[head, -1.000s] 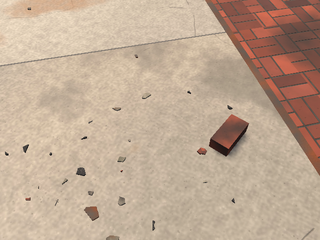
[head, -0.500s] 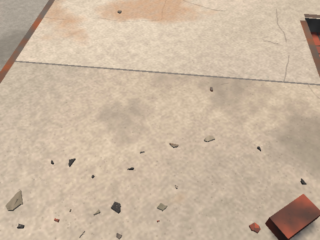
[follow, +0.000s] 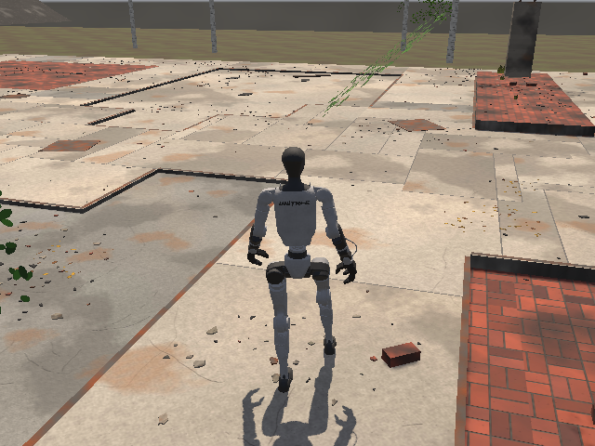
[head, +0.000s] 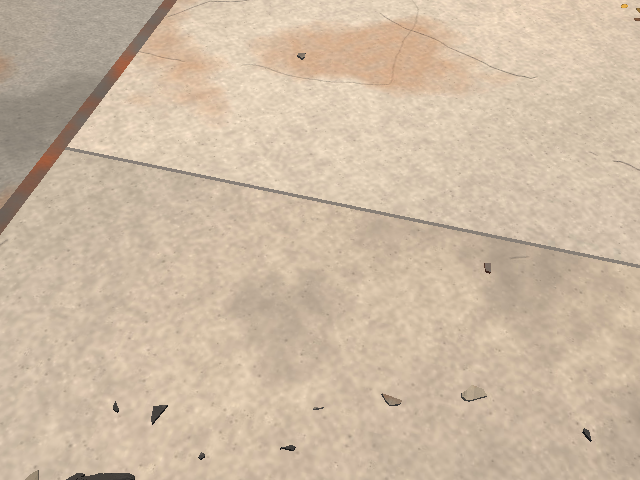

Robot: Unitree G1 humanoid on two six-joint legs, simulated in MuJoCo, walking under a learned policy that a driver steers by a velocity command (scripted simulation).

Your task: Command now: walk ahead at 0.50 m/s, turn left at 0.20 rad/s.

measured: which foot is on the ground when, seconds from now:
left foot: down 0.00-0.18, up 0.20-0.66, down 0.68-1.00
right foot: up 0.00-0.14, down 0.16-0.70, up 0.72-1.00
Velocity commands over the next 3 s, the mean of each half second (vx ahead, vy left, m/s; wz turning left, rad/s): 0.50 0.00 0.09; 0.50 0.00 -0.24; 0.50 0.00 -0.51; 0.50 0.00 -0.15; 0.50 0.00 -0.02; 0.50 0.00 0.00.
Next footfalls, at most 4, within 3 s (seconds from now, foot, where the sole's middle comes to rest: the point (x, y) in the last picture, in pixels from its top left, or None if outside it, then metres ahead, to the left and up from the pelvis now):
0.16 right None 0.28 -0.14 -0.78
0.68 left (246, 440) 0.56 0.11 -0.78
1.22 right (368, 331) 0.82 -0.17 -0.78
1.72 left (323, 222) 1.16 -0.09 -0.78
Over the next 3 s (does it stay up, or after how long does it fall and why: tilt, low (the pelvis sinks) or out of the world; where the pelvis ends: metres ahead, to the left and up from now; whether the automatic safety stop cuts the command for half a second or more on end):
stays up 1.60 -0.40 0.00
